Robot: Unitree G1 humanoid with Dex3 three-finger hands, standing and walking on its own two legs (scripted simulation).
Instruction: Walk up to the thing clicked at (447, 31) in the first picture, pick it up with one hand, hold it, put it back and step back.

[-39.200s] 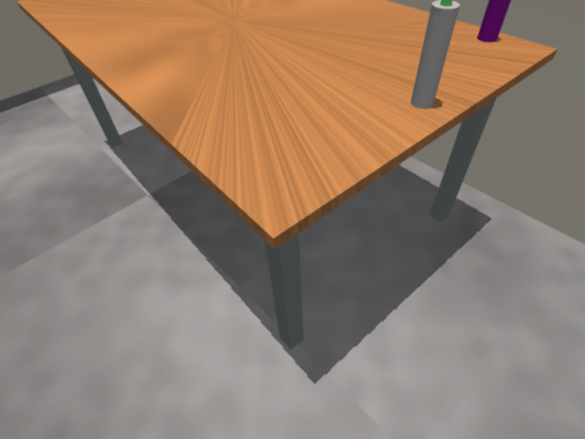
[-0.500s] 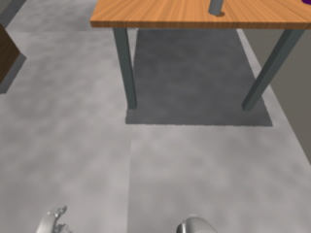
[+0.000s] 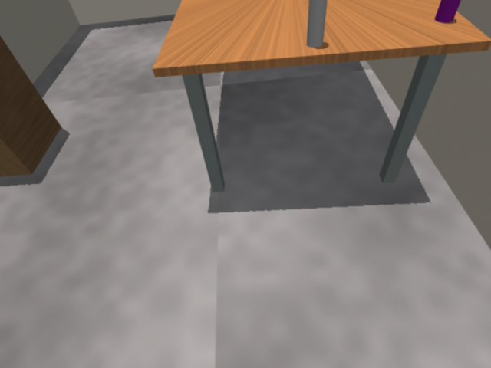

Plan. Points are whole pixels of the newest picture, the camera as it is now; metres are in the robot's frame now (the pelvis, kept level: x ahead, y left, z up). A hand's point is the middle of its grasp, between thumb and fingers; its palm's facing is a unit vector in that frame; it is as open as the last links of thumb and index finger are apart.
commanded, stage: step back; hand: right
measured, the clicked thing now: (318, 0) +1.13 -0.18 +0.13
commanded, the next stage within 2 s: stand in 0.72 s
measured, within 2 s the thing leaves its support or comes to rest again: neither
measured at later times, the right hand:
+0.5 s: hand out of the picture +0.09 -0.27 -0.15, palm faces -0.06 +0.93 -0.37, open 7.4 cm
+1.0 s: hand (412, 363) +0.18 -0.23 -0.13, palm faces -0.06 +0.94 -0.34, open 7.4 cm
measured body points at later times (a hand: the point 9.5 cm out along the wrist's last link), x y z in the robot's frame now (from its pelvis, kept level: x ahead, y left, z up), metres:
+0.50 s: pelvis +0.02 +0.00 +0.00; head +0.02 -0.01 +0.45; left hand +0.10 +0.31 -0.11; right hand +0.09 -0.32 -0.13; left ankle +0.01 +0.12 -0.71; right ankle +0.04 -0.13 -0.73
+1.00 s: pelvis +0.05 +0.01 +0.02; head +0.07 +0.02 +0.46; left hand +0.14 +0.32 -0.11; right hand +0.19 -0.28 -0.11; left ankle +0.02 +0.13 -0.73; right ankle +0.04 -0.13 -0.73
